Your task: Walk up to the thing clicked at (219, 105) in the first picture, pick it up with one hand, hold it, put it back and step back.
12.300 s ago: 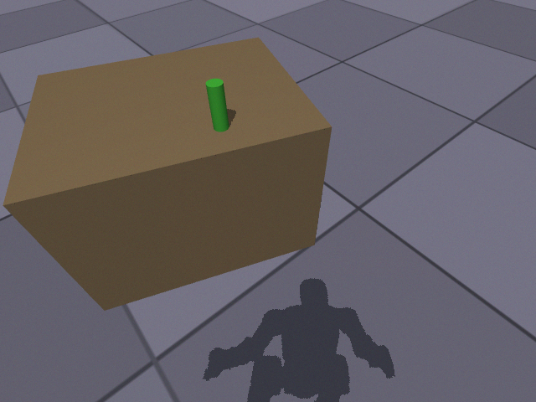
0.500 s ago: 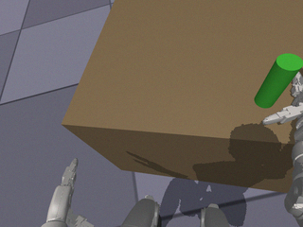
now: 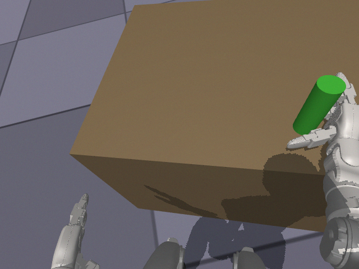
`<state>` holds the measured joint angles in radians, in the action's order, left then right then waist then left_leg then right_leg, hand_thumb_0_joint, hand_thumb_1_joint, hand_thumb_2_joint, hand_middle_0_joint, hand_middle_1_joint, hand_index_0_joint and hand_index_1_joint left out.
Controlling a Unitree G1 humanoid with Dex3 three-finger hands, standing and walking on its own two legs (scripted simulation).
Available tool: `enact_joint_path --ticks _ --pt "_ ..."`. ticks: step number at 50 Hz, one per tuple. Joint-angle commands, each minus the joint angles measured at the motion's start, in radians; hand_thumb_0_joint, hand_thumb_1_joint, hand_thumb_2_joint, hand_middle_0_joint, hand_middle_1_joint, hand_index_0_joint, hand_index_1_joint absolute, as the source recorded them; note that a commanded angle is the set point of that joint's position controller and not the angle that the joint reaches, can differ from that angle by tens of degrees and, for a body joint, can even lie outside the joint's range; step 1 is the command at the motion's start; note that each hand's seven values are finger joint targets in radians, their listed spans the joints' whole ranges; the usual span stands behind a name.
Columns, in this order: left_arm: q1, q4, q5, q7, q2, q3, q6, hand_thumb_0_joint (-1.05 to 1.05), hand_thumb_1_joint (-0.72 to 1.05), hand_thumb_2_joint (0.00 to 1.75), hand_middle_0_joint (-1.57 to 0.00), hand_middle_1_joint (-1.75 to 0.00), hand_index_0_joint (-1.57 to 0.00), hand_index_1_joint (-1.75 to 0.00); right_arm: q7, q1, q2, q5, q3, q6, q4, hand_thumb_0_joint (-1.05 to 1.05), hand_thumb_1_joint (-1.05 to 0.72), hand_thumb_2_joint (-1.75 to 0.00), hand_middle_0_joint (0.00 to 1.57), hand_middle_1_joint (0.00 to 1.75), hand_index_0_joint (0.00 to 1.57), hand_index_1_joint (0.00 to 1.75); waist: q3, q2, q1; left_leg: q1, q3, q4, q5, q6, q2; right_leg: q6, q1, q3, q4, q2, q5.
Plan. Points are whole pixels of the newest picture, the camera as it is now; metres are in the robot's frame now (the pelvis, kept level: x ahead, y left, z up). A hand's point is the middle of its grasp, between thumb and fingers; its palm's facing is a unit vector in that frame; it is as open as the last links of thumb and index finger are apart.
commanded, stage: close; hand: right
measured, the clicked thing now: (315, 108) +0.48 -0.22 +0.04
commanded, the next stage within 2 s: settle in 0.80 s
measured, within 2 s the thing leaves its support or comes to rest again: leaves its support in 1.02 s
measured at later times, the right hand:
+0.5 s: hand (310, 105) +0.48 -0.21 +0.04, palm faces +0.17 +0.99 +0.02, open 11.9 cm
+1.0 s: hand (309, 111) +0.48 -0.21 +0.03, palm faces +0.17 +0.98 +0.01, open 6.6 cm
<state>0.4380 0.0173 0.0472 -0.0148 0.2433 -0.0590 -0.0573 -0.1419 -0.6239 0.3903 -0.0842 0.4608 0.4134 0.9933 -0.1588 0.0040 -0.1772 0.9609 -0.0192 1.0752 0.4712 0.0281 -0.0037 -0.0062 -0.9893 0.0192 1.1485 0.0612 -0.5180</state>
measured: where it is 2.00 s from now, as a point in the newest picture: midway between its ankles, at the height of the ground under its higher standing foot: outside the picture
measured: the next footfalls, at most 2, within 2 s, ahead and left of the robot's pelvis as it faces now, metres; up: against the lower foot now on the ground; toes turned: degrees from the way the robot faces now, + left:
none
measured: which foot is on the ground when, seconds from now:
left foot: down 0.00-1.00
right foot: down 0.00-1.00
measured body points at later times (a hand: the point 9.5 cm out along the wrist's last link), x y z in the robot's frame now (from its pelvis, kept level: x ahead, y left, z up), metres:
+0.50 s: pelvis +0.00 +0.00 +0.00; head +0.11 -0.03 +0.43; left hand +0.14 +0.27 +0.00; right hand +0.47 -0.26 +0.04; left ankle +0.02 +0.14 -0.65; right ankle +0.01 -0.12 -0.65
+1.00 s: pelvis -0.01 +0.00 -0.01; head +0.11 -0.03 +0.43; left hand +0.14 +0.27 +0.00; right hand +0.46 -0.27 +0.03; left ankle +0.02 +0.14 -0.65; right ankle +0.01 -0.12 -0.65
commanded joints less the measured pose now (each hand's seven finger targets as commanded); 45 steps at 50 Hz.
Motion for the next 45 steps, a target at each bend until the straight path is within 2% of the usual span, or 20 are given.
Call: enact_joint_path --ticks 1,2,6,7,9,12,13,17,19,22,28,31,34,35,37,38,39,40,41,45 --pt "-0.056 -0.194 -0.008 0.015 0.154 -0.102 -0.045 0.0 -0.56 0.06 -0.05 -0.05 -0.04 -0.05 0.015 -0.42 0.286 0.001 0.057 0.084 -0.216 0.0 0.55 -0.02 0.38 0.17 0.37 0.18 -0.37 -0.099 0.005 -0.191 -0.008 -0.097 -0.299 -0.043 -0.026 0.019 0.241 0.016 -0.142 -0.024 0.319" --pt "-0.054 -0.215 -0.004 0.017 0.16 -0.108 -0.047 0.0 -0.56 0.06 -0.05 -0.05 -0.04 -0.05 0.012 -0.438 0.275 0.01 0.04 0.088 -0.18 0.0 0.57 -0.02 0.4 0.19 0.39 0.19 -0.391 -0.094 -0.018 -0.199 -0.005 -0.105 -0.288 -0.041 -0.026 0.021 0.259 0.015 -0.14 -0.024 0.301" --pt "0.007 -0.192 -0.006 0.016 0.126 -0.068 -0.046 0.0 -0.54 0.05 -0.04 -0.05 -0.05 -0.05 0.008 -0.449 0.258 0.016 0.019 0.102 -0.088 0.0 0.5 -0.12 0.47 0.29 0.47 0.29 -0.352 -0.086 -0.038 -0.196 0.006 -0.122 -0.244 -0.038 -0.024 0.024 0.221 0.012 -0.136 -0.028 0.237" --pt "0.032 -0.198 -0.006 0.018 0.144 -0.086 -0.046 0.0 -0.54 0.04 -0.04 -0.05 -0.05 -0.05 0.0 -0.442 0.261 0.018 0.017 0.101 -0.07 0.0 0.49 -0.13 0.49 0.3 0.49 0.3 -0.378 -0.089 -0.051 -0.176 -0.003 -0.114 -0.261 -0.039 -0.028 0.022 0.248 0.018 -0.133 -0.027 0.259" --pt "0.045 -0.205 0.0 0.017 0.151 -0.082 -0.042 0.0 -0.55 0.05 -0.04 -0.05 -0.04 -0.05 -0.005 -0.501 0.34 0.028 0.042 0.106 -0.115 0.0 0.45 -0.18 0.56 0.36 0.55 0.36 -0.437 -0.155 -0.04 -0.18 -0.005 -0.1 -0.286 -0.042 -0.028 0.016 0.284 0.013 -0.128 -0.031 0.295" --pt "0.066 -0.151 0.006 0.01 0.129 -0.07 -0.045 0.0 -0.54 0.05 -0.04 -0.05 -0.05 -0.05 -0.01 -0.548 0.281 0.021 0.01 0.095 -0.107 0.0 0.44 -0.23 0.69 0.45 0.69 0.45 -0.422 -0.219 -0.04 -0.122 -0.005 -0.087 -0.272 -0.046 -0.027 0.01 0.301 0.013 -0.121 -0.031 0.301" --pt "0.039 -0.177 0.006 0.013 0.158 -0.1 -0.05 0.0 -0.54 0.05 -0.04 -0.05 -0.05 -0.05 -0.003 -0.556 0.308 0.018 0.033 0.095 -0.111 0.0 0.42 -0.23 0.71 0.47 0.71 0.47 -0.428 -0.196 -0.044 -0.125 -0.008 -0.09 -0.26 -0.046 -0.029 0.011 0.288 0.019 -0.118 -0.03 0.283" --pt "0.003 -0.182 0.011 0.019 0.199 -0.135 -0.049 0.0 -0.55 0.05 -0.04 -0.05 -0.04 -0.05 0.011 -0.546 0.322 0.03 0.03 0.091 -0.132 0.0 0.38 -0.31 0.84 0.58 0.84 0.58 -0.499 -0.241 -0.019 -0.132 -0.024 -0.072 -0.279 -0.052 -0.034 -0.002 0.352 0.026 -0.127 -0.023 0.349" --pt "-0.014 -0.217 0.003 0.016 0.197 -0.125 -0.043 0.0 -0.55 0.06 -0.04 -0.05 -0.04 -0.05 0.019 -0.457 0.347 0.033 0.057 0.079 -0.104 0.0 0.35 -0.34 0.87 0.61 0.87 0.61 -0.534 -0.207 0.008 -0.193 -0.035 -0.081 -0.319 -0.05 -0.039 -0.003 0.367 0.03 -0.131 -0.023 0.415" --pt "0.005 -0.176 0.005 0.007 0.145 -0.066 -0.026 0.0 -0.55 0.05 -0.04 -0.05 -0.04 -0.04 0.014 -0.481 0.316 0.022 0.046 0.072 -0.126 0.0 0.25 -0.42 0.95 0.69 0.95 0.69 -0.516 -0.205 0.015 -0.234 -0.029 -0.08 -0.39 -0.046 -0.038 -0.002 0.34 0.019 -0.127 -0.029 0.477" --pt "-0.04 -0.202 -0.004 0.02 0.188 -0.124 -0.031 0.0 -0.54 0.04 -0.05 -0.05 -0.05 -0.04 0.009 -0.456 0.291 0.021 0.043 0.082 -0.036 0.0 0.07 -0.63 1.11 0.89 1.11 0.89 -0.383 -0.083 -0.057 -0.197 -0.015 -0.104 -0.349 -0.036 -0.036 0.024 0.237 0.018 -0.121 -0.022 0.352" --pt "0.029 -0.167 -0.001 0.006 0.121 -0.058 -0.031 0.0 -0.52 0.03 -0.05 -0.05 -0.05 -0.04 0.005 -0.425 0.295 0.027 0.053 0.101 -0.004 0.0 -0.09 -0.81 1.19 1.03 1.19 1.04 -0.347 -0.083 -0.035 -0.195 -0.001 -0.104 -0.325 -0.034 -0.033 0.028 0.194 0.008 -0.112 -0.03 0.318" --pt "0.035 -0.216 0.01 0.005 0.141 -0.079 -0.041 0.0 -0.52 0.03 -0.05 -0.05 -0.05 -0.04 -0.009 -0.519 0.3 0.031 0.04 0.123 -0.075 0.0 -0.27 -0.89 1.24 1.1 1.24 1.1 -0.448 -0.156 -0.078 -0.164 -0.009 -0.068 -0.369 -0.041 -0.035 0.018 0.28 0.017 -0.096 -0.031 0.39" --pt "0.054 -0.221 0.013 0.003 0.142 -0.075 -0.041 0.0 -0.53 0.03 -0.05 -0.05 -0.05 -0.04 -0.005 -0.544 0.337 0.034 0.052 0.13 -0.128 0.0 -0.32 -0.94 1.28 1.14 1.28 1.15 -0.493 -0.208 -0.056 -0.163 -0.006 -0.062 -0.377 -0.042 -0.034 0.014 0.321 0.014 -0.089 -0.032 0.419" --pt "0.069 -0.196 0.011 0.007 0.162 -0.106 -0.036 0.0 -0.52 0.03 -0.05 -0.05 -0.06 -0.04 0.004 -0.561 0.371 0.041 0.056 0.122 -0.16 0.0 -0.4 -1.04 1.35 1.23 1.34 1.23 -0.524 -0.255 -0.054 -0.144 -0.01 -0.058 -0.376 -0.043 -0.033 0.009 0.371 0.016 -0.081 -0.028 0.451" --pt "0.098 -0.136 0.013 0.005 0.16 -0.107 -0.029 0.0 -0.52 0.03 -0.05 -0.05 -0.05 -0.04 0.007 -0.493 0.33 0.038 0.051 0.104 -0.036 0.0 -0.46 -1.09 1.37 1.27 1.36 1.27 -0.424 -0.23 -0.062 -0.096 -0.018 -0.058 -0.339 -0.046 -0.037 0.006 0.318 0.019 -0.087 -0.028 0.427" --pt "0.062 -0.132 0.015 0.001 0.165 -0.108 -0.029 0.0 -0.52 0.03 -0.04 -0.05 -0.05 -0.04 0.01 -0.483 0.315 0.03 0.054 0.103 -0.059 0.0 -0.49 -1.15 1.38 1.32 1.38 1.32 -0.409 -0.245 -0.042 -0.079 -0.023 -0.05 -0.314 -0.049 -0.037 -0.001 0.305 0.027 -0.098 -0.025 0.425" --pt "0.009 -0.19 0.012 0.003 0.186 -0.124 -0.035 0.0 -0.55 0.05 -0.06 -0.06 -0.06 -0.06 0.015 -0.51 0.336 0.027 0.069 0.106 -0.118 0.0 -0.51 -1.23 1.32 1.35 1.33 1.35 -0.475 -0.262 -0.036 -0.082 -0.022 -0.051 -0.317 -0.05 -0.036 -0.001 0.345 0.031 -0.096 -0.018 0.443" --pt "0.002 -0.174 0.017 0.007 0.193 -0.135 -0.032 0.0 -0.53 0.03 -0.05 -0.05 -0.06 -0.04 0.018 -0.551 0.357 0.03 0.072 0.107 -0.173 0.0 -0.52 -1.15 1.4 1.33 1.41 1.33 -0.524 -0.295 -0.032 -0.09 -0.02 -0.055 -0.311 -0.052 -0.034 -0.003 0.38 0.031 -0.098 -0.015 0.445" --pt "-0.057 -0.22 0.009 0.006 0.144 -0.067 -0.028 0.0 -0.53 0.04 -0.05 -0.05 -0.05 -0.04 0.011 -0.51 0.301 0.033 0.031 0.089 -0.134 0.0 -0.48 -1.14 1.44 1.34 1.44 1.34 -0.52 -0.204 -0.02 -0.191 -0.031 -0.074 -0.328 -0.046 -0.037 0.005 0.315 0.028 -0.115 -0.024 0.389"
